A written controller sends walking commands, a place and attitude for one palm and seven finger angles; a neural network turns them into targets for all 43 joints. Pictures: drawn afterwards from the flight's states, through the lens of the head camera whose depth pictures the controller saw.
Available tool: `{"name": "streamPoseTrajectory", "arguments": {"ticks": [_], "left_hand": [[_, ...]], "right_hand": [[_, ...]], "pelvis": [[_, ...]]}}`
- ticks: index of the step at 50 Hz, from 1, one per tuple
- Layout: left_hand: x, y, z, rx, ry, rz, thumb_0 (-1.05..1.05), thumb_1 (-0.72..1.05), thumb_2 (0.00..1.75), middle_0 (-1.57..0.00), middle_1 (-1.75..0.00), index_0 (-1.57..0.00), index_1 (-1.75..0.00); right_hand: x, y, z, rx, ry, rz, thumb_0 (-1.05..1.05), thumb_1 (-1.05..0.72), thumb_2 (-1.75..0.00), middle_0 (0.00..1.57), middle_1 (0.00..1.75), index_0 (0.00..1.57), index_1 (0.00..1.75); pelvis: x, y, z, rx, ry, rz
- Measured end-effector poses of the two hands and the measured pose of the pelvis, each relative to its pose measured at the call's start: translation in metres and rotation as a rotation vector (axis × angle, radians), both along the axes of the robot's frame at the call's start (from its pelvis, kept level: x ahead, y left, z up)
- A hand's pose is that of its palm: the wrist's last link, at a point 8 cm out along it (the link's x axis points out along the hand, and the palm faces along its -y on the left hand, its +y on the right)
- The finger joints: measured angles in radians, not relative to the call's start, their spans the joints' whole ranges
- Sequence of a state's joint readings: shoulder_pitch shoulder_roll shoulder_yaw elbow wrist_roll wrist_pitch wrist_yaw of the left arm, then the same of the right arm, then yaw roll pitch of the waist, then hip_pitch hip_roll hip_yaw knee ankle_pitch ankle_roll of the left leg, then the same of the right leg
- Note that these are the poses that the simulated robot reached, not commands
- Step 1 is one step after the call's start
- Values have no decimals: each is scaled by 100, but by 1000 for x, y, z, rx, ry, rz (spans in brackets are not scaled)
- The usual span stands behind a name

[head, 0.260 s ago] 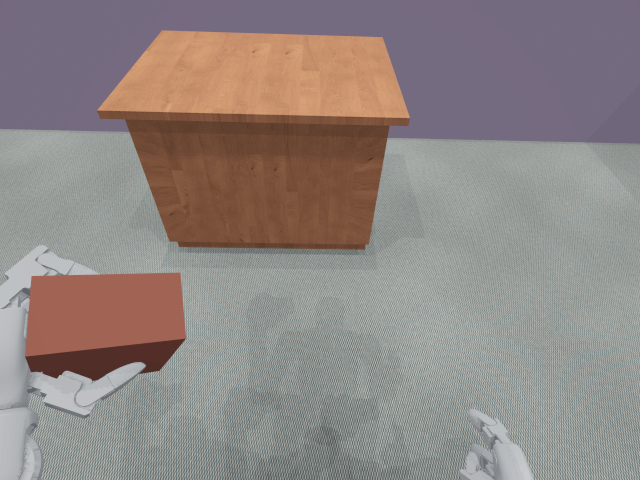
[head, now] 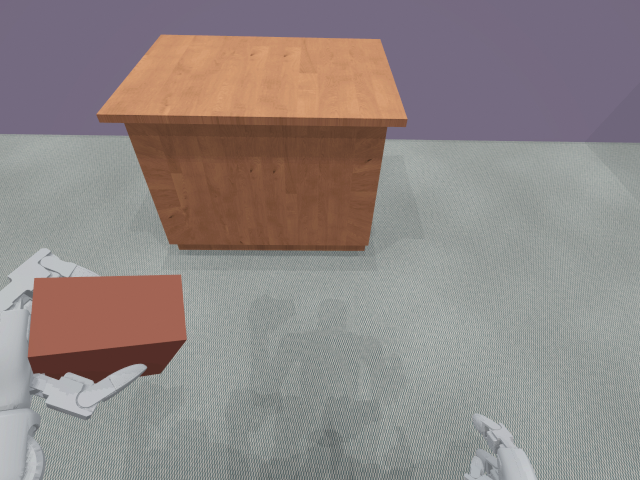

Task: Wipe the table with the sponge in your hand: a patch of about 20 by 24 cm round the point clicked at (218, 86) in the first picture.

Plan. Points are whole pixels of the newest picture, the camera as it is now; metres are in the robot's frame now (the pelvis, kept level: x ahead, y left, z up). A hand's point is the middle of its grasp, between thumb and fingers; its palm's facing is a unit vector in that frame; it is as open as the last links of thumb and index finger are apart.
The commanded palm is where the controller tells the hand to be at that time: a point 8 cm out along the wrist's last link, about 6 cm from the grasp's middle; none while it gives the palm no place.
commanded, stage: look at it before walking up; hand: left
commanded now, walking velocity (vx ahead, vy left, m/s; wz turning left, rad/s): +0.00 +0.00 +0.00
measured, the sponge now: (129, 332) +0.22 +0.21 +0.14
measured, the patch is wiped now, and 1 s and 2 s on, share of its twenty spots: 0.00 0.00 0.00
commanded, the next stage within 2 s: walk to a spot facing it in 0.14 s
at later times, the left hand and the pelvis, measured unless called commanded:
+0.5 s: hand (57, 350) +0.19 +0.26 +0.15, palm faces +0.41 -0.82 -0.39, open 10.5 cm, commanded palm +0.14 +0.30 +0.18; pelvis -0.01 +0.01 -0.01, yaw +3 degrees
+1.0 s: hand out of the picture +0.08 +0.30 +0.17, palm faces +0.69 -0.63 -0.36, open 10.5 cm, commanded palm +0.02 +0.32 +0.18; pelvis -0.03 +0.00 -0.02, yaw +21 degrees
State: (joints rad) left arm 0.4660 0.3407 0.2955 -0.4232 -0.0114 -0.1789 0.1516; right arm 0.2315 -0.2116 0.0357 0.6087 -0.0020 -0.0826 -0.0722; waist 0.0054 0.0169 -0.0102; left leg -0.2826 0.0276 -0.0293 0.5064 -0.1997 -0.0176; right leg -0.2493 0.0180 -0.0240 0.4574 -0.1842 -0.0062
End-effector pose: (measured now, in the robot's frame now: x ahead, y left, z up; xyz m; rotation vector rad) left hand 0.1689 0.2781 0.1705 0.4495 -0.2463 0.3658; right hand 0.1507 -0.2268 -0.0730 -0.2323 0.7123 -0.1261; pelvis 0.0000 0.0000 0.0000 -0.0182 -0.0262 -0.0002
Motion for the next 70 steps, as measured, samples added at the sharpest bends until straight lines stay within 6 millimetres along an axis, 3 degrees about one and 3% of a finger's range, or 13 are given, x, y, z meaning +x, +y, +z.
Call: {"name": "streamPoseTrajectory", "arguments": {"ticks": [18, 29, 40, 47, 50, 53, 62, 67, 70], "left_hand": [[-3, 8, -4, -8, 6, 5, -1, -51, 99, -68, -135, -68, -136], [-28, 26, -4, 43, -2, 55, -1, -51, 99, -68, -136, -69, -136], [-77, 9, 6, 49, -13, 163, -1, -51, 99, -69, -136, -69, -136], [-120, 33, 6, 46, -61, 291, -1, -51, 99, -69, -136, -69, -136], [-140, 44, 6, 55, -107, 347, -1, -51, 99, -69, -136, -69, -136], [-154, 49, 9, 77, -100, 400, -1, -51, 99, -69, -136, -69, -136], [-175, 24, 20, 69, -50, 522, -1, -51, 99, -69, -136, -69, -136], [-164, 3, 14, 104, 5, 602, -1, -51, 99, -69, -136, -69, -136], [-157, -10, 12, 68, 19, 632, -1, -51, 99, -69, -136, -69, -136]], "right_hand": [[-5, 3, 0, -10, 13, -1, 1, -90, -90, 21, 30, 21, 30], [-1, 20, -10, -17, 37, 55, 1, -90, -90, 21, 30, 21, 29], [16, 28, -22, 18, 62, 205, 1, -90, -90, 21, 30, 21, 30], [35, 35, -9, -86, 43, 299, 1, -90, -90, 21, 30, 21, 30], [45, 47, -7, -95, -7, 327, 1, -90, -90, 21, 30, 21, 29], [48, 65, -5, -45, -10, 366, 1, -90, -90, 20, 30, 20, 29], [64, 106, -12, 76, 42, 543, 1, -90, -90, 21, 30, 21, 30], [95, 106, -35, 105, 68, 631, 1, -90, -90, 21, 30, 21, 30], [119, 97, -40, 61, 109, 680, 1, -90, -90, 21, 30, 21, 30]], "pelvis": [[-4, 5, -1, -7, 1, 19], [-11, 10, -11, -3, 21, 78], [-21, -11, -12, 2, 11, 212], [-24, -4, -13, 27, 13, 342], [-29, 1, -20, 39, 7, 374], [-29, -1, -15, 17, -2, 422], [-6, -20, -1, -5, 3, 524], [16, -43, -14, 21, 15, 588], [27, -50, -11, 51, 11, 627]]}}
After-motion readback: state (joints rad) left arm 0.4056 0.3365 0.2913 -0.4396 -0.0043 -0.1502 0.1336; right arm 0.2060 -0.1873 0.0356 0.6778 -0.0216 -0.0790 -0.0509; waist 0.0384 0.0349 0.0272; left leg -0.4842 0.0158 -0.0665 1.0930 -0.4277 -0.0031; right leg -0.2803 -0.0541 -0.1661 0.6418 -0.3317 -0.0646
